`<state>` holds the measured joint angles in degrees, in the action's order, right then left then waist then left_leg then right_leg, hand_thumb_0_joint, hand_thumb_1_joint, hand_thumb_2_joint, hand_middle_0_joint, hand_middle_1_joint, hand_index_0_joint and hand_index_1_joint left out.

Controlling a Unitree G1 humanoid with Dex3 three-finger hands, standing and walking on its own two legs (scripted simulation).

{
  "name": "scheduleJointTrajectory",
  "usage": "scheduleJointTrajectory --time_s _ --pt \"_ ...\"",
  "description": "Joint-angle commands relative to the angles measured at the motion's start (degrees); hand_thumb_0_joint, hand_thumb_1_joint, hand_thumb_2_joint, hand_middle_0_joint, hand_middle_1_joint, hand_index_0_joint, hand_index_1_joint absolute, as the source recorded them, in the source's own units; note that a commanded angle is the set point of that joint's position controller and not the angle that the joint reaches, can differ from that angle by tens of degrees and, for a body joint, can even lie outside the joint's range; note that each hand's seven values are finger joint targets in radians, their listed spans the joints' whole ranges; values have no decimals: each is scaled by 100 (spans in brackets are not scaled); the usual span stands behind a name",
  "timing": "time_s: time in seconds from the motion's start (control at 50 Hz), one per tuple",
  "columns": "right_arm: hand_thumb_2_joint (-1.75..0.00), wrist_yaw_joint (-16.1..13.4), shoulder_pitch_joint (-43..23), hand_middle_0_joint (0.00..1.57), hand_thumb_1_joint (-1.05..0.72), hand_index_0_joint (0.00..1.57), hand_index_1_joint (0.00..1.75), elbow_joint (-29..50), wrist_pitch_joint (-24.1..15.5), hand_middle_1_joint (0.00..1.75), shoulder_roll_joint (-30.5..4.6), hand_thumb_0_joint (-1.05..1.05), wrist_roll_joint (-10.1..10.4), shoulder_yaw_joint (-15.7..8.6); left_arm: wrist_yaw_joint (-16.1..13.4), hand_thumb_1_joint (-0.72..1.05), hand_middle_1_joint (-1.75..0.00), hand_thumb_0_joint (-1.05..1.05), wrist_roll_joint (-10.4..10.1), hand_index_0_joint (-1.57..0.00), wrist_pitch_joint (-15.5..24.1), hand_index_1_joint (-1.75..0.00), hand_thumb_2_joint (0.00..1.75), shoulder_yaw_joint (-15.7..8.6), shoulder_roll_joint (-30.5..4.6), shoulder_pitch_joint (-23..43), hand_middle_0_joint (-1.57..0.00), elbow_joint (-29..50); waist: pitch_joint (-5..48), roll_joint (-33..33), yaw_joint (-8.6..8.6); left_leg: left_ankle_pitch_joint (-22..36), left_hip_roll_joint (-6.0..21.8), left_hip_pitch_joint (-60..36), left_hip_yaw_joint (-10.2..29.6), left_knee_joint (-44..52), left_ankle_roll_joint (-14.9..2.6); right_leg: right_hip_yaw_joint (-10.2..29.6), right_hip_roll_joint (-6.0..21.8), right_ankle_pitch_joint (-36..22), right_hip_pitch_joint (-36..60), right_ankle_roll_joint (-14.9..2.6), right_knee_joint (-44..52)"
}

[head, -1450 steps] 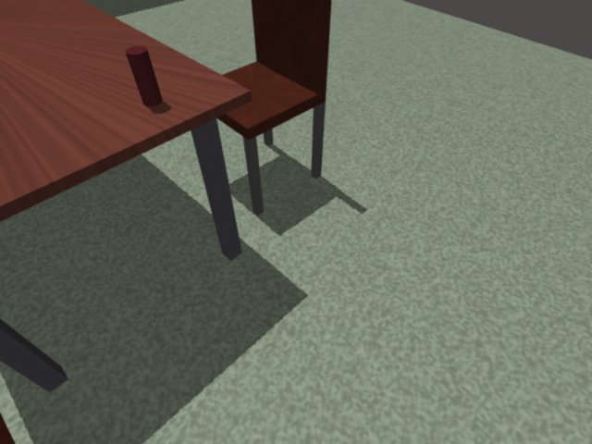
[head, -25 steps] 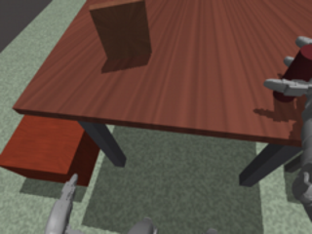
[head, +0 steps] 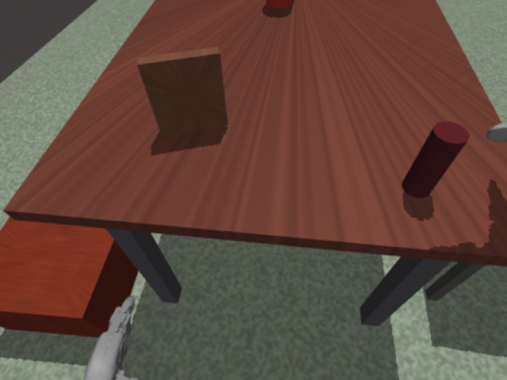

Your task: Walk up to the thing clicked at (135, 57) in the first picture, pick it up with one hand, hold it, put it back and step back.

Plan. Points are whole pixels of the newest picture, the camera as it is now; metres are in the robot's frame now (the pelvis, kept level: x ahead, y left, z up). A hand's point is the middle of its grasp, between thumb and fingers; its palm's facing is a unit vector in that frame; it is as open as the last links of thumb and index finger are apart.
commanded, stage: sink last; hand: right
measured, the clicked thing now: (431, 162) +0.50 -0.22 +0.08
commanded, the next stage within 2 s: home in 1.16 s
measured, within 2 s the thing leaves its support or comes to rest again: neither
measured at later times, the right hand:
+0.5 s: hand out of the picture +0.34 -0.32 +0.14, palm faces +0.37 +0.86 -0.35, open 17.4 cm
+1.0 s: hand out of the picture +0.16 -0.24 +0.16, palm faces +0.42 +0.83 -0.38, open 17.6 cm
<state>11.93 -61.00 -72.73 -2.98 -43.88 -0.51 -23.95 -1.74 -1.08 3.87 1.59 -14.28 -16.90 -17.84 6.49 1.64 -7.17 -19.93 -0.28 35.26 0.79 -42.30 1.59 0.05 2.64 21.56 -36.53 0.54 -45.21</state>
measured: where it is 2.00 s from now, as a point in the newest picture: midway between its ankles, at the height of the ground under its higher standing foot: outside the picture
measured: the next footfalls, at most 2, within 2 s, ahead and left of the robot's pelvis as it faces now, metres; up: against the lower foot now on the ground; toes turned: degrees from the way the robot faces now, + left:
none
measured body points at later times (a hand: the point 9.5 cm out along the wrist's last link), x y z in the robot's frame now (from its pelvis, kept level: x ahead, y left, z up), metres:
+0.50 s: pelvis +0.03 -0.01 +0.02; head +0.03 -0.01 +0.47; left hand +0.20 +0.23 -0.03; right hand +0.32 -0.36 +0.16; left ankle +0.00 +0.14 -0.71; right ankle +0.00 -0.12 -0.71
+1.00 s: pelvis +0.00 +0.02 +0.02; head -0.02 +0.04 +0.47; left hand +0.18 +0.27 -0.04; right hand +0.13 -0.28 +0.19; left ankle +0.00 +0.14 -0.71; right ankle +0.00 -0.12 -0.71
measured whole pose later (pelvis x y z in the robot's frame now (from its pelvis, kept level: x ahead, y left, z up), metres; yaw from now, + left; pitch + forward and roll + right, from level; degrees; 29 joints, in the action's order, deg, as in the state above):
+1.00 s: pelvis +0.00 +0.02 +0.02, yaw -3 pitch -1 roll +0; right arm -0.8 30.7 23.6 -7.3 -17.7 5.0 -18.8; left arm -3.3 -2.6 2.7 -8.5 -12.1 -21.6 -21.3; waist 2.4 2.0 4.1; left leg -20.0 1.7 15.8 -1.7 -37.1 0.3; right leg 2.0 0.8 18.2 -16.3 1.7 -35.7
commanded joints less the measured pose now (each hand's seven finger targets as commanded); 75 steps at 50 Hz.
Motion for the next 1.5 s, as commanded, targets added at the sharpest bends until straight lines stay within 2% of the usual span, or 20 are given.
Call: scheduleJointTrajectory --time_s 0.0,0.12,0.22,0.3,0.38,0.4,0.44,0.46,0.54,0.62,0.68,0.7,0.76,0.82,0.94,0.96,1.12,1.22,1.38,1.48 --pt "-4 -359 -1654 6 53 7 6 1117 -137 6 -2148 0 -222 -229 124 -53 -4 0 -91 -6 141 -4 4 -546 -837 -809 -6 766 1707 -193 55 1893 17 -1334 -51 750 6 -264 -292 -1456 946 -226 683" --pt "-4 -848 -1580 6 59 6 5 2684 -213 5 -2590 0 -279 -655 299 -50 -5 0 -137 -6 116 -4 4 -565 -820 -153 -5 586 2548 1334 594 2114 -102 -1407 -200 681 -236 -174 -218 -2588 2023 42 759" --pt "-5 -1102 -54 6 57 5 5 2976 -344 5 -1244 0 -140 -284 229 -54 -5 0 -114 -5 259 -5 6 -459 -774 508 -5 943 2771 1176 602 2245 -251 -1356 -381 699 -321 -32 11 -3769 2600 184 682" --pt "-5 -1155 911 6 55 5 5 4261 -371 5 -580 0 13 122 85 -54 -4 0 -116 -5 335 -4 6 -1001 -1257 269 -5 1520 2724 951 541 2379 -256 -1343 -449 720 -310 21 95 -4431 3162 193 683" --pt "-5 -1119 4077 6 54 5 5 6098 -178 5 -204 0 337 -148 218 -53 -5 0 -268 -5 60 -5 6 -910 -806 -1167 -5 741 1272 545 759 2262 -232 -1559 -508 887 -301 -135 32 -3836 2439 108 1024" --pt "-5 -1050 3740 6 53 5 5 6940 -139 5 184 0 406 208 289 -52 -5 0 -284 -6 26 -5 5 -782 -564 -996 -6 642 1122 836 718 2124 -198 -1537 -464 932 -295 -204 -26 -3485 2379 73 1103" --pt "-5 -1115 4484 6 51 5 5 7968 -41 5 -255 0 491 -433 351 -53 -5 0 -352 -6 -134 -5 5 -877 -549 -959 -6 407 655 748 882 1987 -174 -1678 -480 1049 -280 -222 -75 -3006 2100 38 1261" --pt "-5 -1118 4655 6 53 5 5 8594 -54 5 -40 0 536 -324 376 -53 -5 0 -387 -6 -166 -5 5 -838 -438 -905 -6 352 497 760 813 1887 -155 -1704 -465 1067 -278 -251 -87 -2666 2053 26 1358" --pt "-5 -1332 5454 6 53 5 5 9531 -54 5 77 0 570 -627 215 -53 -5 0 -305 -6 -229 -5 5 -1442 -925 -430 -6 126 371 855 802 1635 -100 -1810 -411 1091 -257 -199 -118 -2159 2105 11 1440" --pt "-5 -1558 6480 6 55 5 5 10812 -229 5 415 0 594 -719 -55 -54 -4 0 -194 -5 -89 -4 5 -1463 -971 631 -5 1054 1260 489 1075 1881 -42 -2403 -391 978 -225 -107 -162 -2351 2396 -7 1299" --pt "-5 -1544 7799 5 56 5 6 9806 -283 6 1485 0 541 17 -185 -53 -4 0 -152 -5 -76 -4 5 -1079 -520 356 -5 756 145 -209 948 1350 -18 -2077 -440 1125 -162 -110 -170 -1704 2012 -102 1359" --pt "-5 -1575 7874 5 56 5 6 10124 -361 6 1426 0 517 -69 -249 -53 -4 0 -139 -5 -31 -4 5 -1359 -797 458 -5 1240 538 -383 945 1435 6 -2250 -443 1109 -144 -109 -177 -1781 2163 -117 1334" --pt "-5 -1487 8193 5 59 5 6 10395 -528 6 1781 0 507 230 -240 -52 -5 0 -155 -5 17 -4 4 -1023 -591 312 -5 1542 189 -560 992 1015 50 -2091 -435 1209 -117 -193 -233 -1383 2092 -122 1447" --pt "-5 -1453 8857 5 59 5 6 11204 -769 6 1298 0 580 -352 -224 -51 -5 0 -223 -5 -4 -5 5 -1479 -606 -1031 -5 781 -200 -3 1009 797 108 -1831 -404 1278 -117 -277 -318 -1143 2067 -114 1573" --pt "-5 -1415 8048 5 59 5 6 10796 -827 6 1284 0 595 -403 -156 -52 -5 0 -161 -5 143 -5 5 -1224 -265 -385 -5 169 -1146 347 785 -94 200 -1319 -237 1581 -100 -263 -389 -116 1757 -160 1726" --pt "-5 -1426 8099 5 58 5 6 10660 -860 6 1298 0 585 -422 -210 -52 -5 0 -131 -5 215 -5 5 -1485 -586 64 -5 436 -916 274 777 -202 219 -1382 -179 1644 -101 -237 -389 -96 1831 -142 1717" --pt "-6 -1487 8157 5 53 5 6 9948 -1397 6 1113 0 513 -833 -231 -55 -4 0 -15 -5 553 -5 6 -1144 -494 767 -6 662 -420 -780 1188 -567 356 -1888 -20 1855 -68 -181 -397 -409 1822 -123 1524" --pt "-6 -1523 8170 5 56 5 6 9648 -1654 6 871 0 497 -1171 -276 -55 -5 0 4 -4 561 -6 7 -1357 -648 178 -5 378 -53 -397 1241 235 323 -2182 -91 1696 -93 -171 -394 -958 2141 -126 1624" --pt "-5 -1366 7971 5 56 5 5 9224 -1679 5 1591 0 446 -189 -128 1 -19 0 -86 -13 609 -18 51 -192 370 486 -13 -158 -1027 236 1126 135 99 -1909 -394 1742 -159 -179 -332 -531 1951 -92 2174" --pt "-7 -1339 8332 6 52 6 6 9143 -1590 6 1703 0 421 62 -182 36 -21 0 8 -15 716 -21 59 -979 -547 236 -15 -562 -560 364 885 580 44 -2075 -480 1667 -192 -143 -311 -847 2305 -61 2227"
